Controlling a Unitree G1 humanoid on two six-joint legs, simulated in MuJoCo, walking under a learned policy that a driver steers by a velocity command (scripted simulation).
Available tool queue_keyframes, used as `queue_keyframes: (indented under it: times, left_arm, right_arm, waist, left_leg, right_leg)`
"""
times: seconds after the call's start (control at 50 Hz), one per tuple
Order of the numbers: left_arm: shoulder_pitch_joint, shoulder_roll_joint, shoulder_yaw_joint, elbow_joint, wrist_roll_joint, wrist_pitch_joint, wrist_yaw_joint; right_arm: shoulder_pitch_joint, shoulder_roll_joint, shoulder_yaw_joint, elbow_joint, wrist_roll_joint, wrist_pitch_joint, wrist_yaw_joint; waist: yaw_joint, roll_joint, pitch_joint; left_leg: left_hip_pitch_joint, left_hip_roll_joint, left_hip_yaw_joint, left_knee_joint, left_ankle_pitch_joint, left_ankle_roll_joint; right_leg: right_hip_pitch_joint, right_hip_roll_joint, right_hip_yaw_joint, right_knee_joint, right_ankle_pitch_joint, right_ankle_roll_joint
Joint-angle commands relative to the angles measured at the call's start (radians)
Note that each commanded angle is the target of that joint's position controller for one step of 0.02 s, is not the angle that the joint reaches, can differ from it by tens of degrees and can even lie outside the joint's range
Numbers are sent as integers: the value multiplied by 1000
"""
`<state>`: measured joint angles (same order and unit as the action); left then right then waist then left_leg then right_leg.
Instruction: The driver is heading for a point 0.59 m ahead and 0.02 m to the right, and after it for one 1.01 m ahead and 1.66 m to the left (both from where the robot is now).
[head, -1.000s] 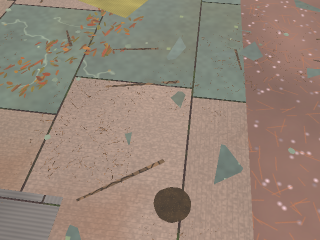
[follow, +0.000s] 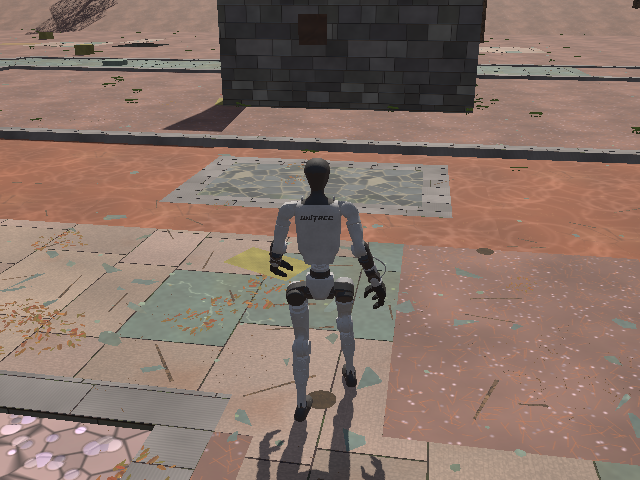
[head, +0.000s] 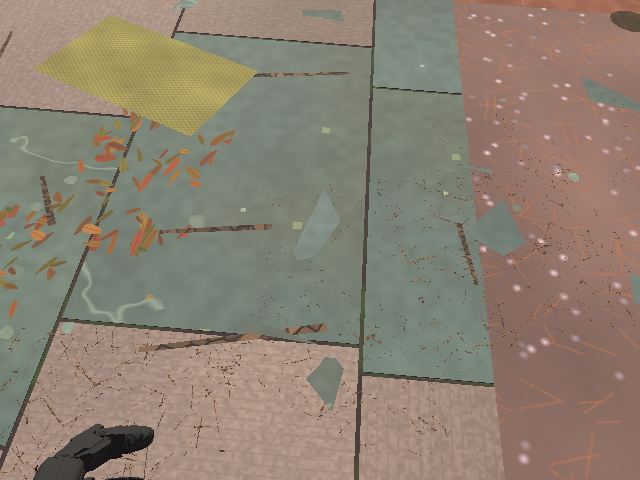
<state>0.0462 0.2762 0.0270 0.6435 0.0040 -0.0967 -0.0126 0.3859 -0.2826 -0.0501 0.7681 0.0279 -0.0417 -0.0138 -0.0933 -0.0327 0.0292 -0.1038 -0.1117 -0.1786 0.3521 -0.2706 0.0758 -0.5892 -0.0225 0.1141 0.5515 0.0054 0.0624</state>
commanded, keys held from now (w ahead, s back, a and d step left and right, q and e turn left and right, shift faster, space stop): w+q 0.04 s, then w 0.48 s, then w+e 0.16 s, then w+q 0.32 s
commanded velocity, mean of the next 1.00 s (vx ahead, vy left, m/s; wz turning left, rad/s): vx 0.50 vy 0.00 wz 0.15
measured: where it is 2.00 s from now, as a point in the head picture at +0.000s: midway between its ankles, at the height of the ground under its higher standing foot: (182, 252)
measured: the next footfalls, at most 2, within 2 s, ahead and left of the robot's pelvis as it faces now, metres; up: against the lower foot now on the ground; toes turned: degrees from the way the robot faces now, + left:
right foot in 0.10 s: +0.23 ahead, -0.13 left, +0.00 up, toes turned +8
left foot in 0.58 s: +0.45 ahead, +0.15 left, +0.00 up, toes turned +8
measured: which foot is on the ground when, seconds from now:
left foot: down 0.00-0.12, up 0.14-0.56, down 0.58-1.00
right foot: up 0.00-0.08, down 0.10-0.60, up 0.62-1.00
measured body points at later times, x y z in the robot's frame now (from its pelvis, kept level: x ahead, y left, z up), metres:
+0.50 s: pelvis +0.26 -0.01 +0.00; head +0.29 +0.00 +0.45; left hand +0.21 +0.27 -0.13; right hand +0.52 -0.20 -0.08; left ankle +0.40 +0.16 -0.71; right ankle +0.19 -0.14 -0.74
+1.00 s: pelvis +0.52 +0.04 +0.00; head +0.55 +0.05 +0.45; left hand +0.72 +0.30 -0.08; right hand +0.54 -0.24 -0.13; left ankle +0.41 +0.15 -0.74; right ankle +0.71 -0.08 -0.72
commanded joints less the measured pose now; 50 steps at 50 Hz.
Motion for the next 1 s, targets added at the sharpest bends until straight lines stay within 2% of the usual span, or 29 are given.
queue_keyframes:
  times: [0.02, 0.06, 0.08, 0.1, 0.12, 0.14, 0.16, 0.18, 0.2, 0.24, 0.26, 0.36, 0.44, 0.5, 0.54, 0.56, 0.58, 0.6, 0.62, 0.64, 0.66, 0.68, 0.7, 0.74, 0.78, 0.82, 0.88, 0.94, 1.0]
  left_arm:
    - [-88, 102, 35, -88, -10, -27, -6]
    - [-15, 124, 49, -67, -12, -34, -5]
    - [70, 143, 62, -44, -4, -38, 0]
    - [204, 180, 74, -28, 12, -41, 7]
    - [325, 262, 98, 4, 25, -29, 8]
    - [359, 217, 93, 31, -4, -21, -4]
    - [310, 149, 75, 26, -16, -19, -4]
    - [259, 124, 65, 20, -9, -14, -3]
    - [225, 106, 57, 27, -3, -10, -5]
    - [196, 85, 47, 36, 7, -12, -6]
    - [198, 86, 48, 44, 2, -15, -7]
    - [234, 156, 64, 85, -15, -11, -1]
    - [310, 182, 65, 129, -28, 2, 0]
    - [345, 193, 67, 158, -33, 18, 3]
    - [346, 204, 68, 170, -33, 31, 7]
    - [339, 199, 64, 171, -34, 35, 10]
    - [334, 170, 50, 161, -23, 33, 10]
    - [383, 75, 18, 122, -7, 19, 8]
    - [426, 61, 10, 131, -23, 5, 9]
    - [360, 164, 41, 127, -47, 2, 8]
    - [298, 167, 45, 109, -52, 3, 7]
    - [270, 152, 45, 106, -42, 11, 10]
    - [261, 143, 50, 104, -27, 21, 13]
    - [291, 96, 42, 112, -16, 37, 12]
    - [258, 80, 38, 99, -5, 39, 13]
    - [174, 69, 31, 72, 1, 31, 10]
    - [52, 50, 20, 44, -3, 15, -3]
    - [-41, 67, 20, 18, -14, 4, -17]
    - [-51, 111, 33, 10, -17, -7, -23]
  right_arm:
    - [15, -168, -47, -47, 5, 1, -12]
    - [-12, -164, -49, -50, 0, 7, -12]
    - [-17, -136, -41, -53, -5, 7, -10]
    - [-24, -89, -22, -67, -19, 3, -4]
    - [101, -28, -1, -77, -4, -8, -4]
    - [134, -70, -2, -71, 5, -16, -4]
    - [48, -142, -21, -68, 10, -17, -2]
    - [-37, -149, -23, -84, 1, -16, -1]
    - [-91, -136, -23, -99, -12, -20, 2]
    - [-96, -107, -22, -100, -16, -21, 10]
    - [-90, -87, -17, -98, -16, -20, 13]
    - [-233, -39, 10, -138, -28, -32, 24]
    - [-353, -48, 12, -167, -15, -41, 37]
    - [-405, -68, 6, -194, -10, -46, 48]
    - [-364, -92, -6, -188, -12, -50, 50]
    - [-268, -121, -24, -161, -17, -52, 45]
    - [-117, -173, -47, -127, -25, -51, 34]
    - [32, -276, -72, -113, -48, -44, 22]
    - [69, -241, -66, -95, -35, -32, 24]
    - [26, -176, -45, -93, -28, -31, 25]
    - [-37, -142, -34, -96, -26, -32, 25]
    - [-104, -111, -24, -95, -29, -36, 29]
    - [-142, -90, -17, -90, -34, -45, 34]
    - [-170, -92, -20, -76, -34, -58, 41]
    - [-165, -112, -28, -58, -26, -65, 41]
    - [-141, -130, -35, -39, -21, -61, 33]
    - [-92, -160, -45, -13, -13, -48, 18]
    - [-24, -181, -52, 19, -1, -37, 10]
    - [-8, -189, -58, 35, 2, -25, 3]
  waist:
    - [26, 134, -26]
    - [73, 159, -40]
    - [112, 153, -90]
    - [173, 102, -211]
    - [158, -140, -354]
    - [155, -254, -331]
    - [167, -129, -176]
    - [160, -51, -84]
    - [145, -24, -20]
    - [105, -59, -4]
    - [98, -72, -12]
    - [132, -41, -1]
    - [175, -39, 9]
    - [171, -45, 21]
    - [129, -49, -1]
    - [71, -35, -56]
    - [0, -12, -162]
    - [-30, 176, -338]
    - [-25, 313, -424]
    - [-31, 202, -272]
    - [-5, 171, -167]
    - [26, 138, -93]
    - [57, 150, -52]
    - [104, 146, -34]
    - [117, 116, -14]
    - [101, 89, 8]
    - [63, 84, 24]
    - [36, 88, 30]
    - [57, 108, 23]
  left_leg:
    - [-35, 237, -235, -26, 221, 113]
    - [-13, 245, -255, 38, 270, 93]
    - [-26, 208, -224, 122, 341, 70]
    - [-106, 164, -165, 335, 297, 40]
    - [-417, 22, -25, 657, -1, -35]
    - [-595, 39, -9, 826, -314, -51]
    - [-660, 87, -27, 895, -243, -52]
    - [-654, 121, 11, 893, -169, -53]
    - [-646, 145, 33, 846, -119, -56]
    - [-571, 190, 59, 762, -59, -59]
    - [-551, 196, 78, 729, -48, -64]
    - [-517, 209, 128, 426, 157, -86]
    - [-433, 173, 154, 254, 297, -86]
    - [-428, 160, 151, 187, 243, -55]
    - [-323, 139, 167, 137, 194, -28]
    - [-169, 118, 184, 98, 196, -5]
    - [74, 173, 139, 116, 214, 31]
    - [469, 438, -196, 133, 191, 146]
    - [523, 546, -484, 10, 28, 222]
    - [398, 507, -398, -27, -66, 181]
    - [273, 467, -266, -54, -62, 148]
    - [153, 423, -174, -98, -12, 131]
    - [60, 383, -117, -135, 51, 125]
    - [-44, 352, -62, -189, 157, 147]
    - [-65, 343, -25, -215, 252, 172]
    - [-55, 326, 9, -225, 297, 174]
    - [-72, 291, 54, -220, 282, 145]
    - [-51, 314, 21, -189, 224, 133]
    - [3, 345, -37, -124, 186, 105]
  right_leg:
    - [134, 46, -18, -70, -6, -18]
    - [225, 39, -33, -109, -50, -55]
    - [360, 26, -47, -144, -36, -88]
    - [586, -92, 51, -110, -57, -151]
    - [934, -295, 421, -132, -207, -310]
    - [943, -381, 682, -238, -419, -359]
    - [817, -345, 592, -264, -503, -324]
    - [698, -300, 457, -278, -435, -296]
    - [596, -259, 366, -307, -329, -290]
    - [491, -201, 252, -350, -185, -274]
    - [470, -190, 216, -364, -133, -280]
    - [438, -168, 71, -410, 11, -288]
    - [455, -170, 24, -395, 19, -263]
    - [538, -212, 40, -355, 43, -241]
    - [560, -216, 41, -280, 159, -218]
    - [537, -180, 15, -167, 282, -196]
    - [431, -127, -20, 30, 252, -163]
    - [87, -5, -97, 406, -95, -94]
    - [-92, 54, -29, 615, -589, -77]
    - [-170, 2, 21, 698, -550, -82]
    - [-182, -40, -5, 686, -466, -85]
    - [-155, -69, -20, 640, -396, -78]
    - [-110, -92, -22, 596, -347, -74]
    - [-29, -107, -44, 558, -292, -61]
    - [-49, -113, -55, 485, -234, -45]
    - [-72, -112, -58, 342, -137, -33]
    - [-4, -71, -71, 119, 12, -23]
    - [53, -42, -64, 18, 61, -23]
    - [110, -33, -40, -50, 2, -49]
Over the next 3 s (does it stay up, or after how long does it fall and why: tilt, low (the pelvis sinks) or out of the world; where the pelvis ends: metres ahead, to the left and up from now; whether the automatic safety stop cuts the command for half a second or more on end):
stays up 1.28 0.70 0.00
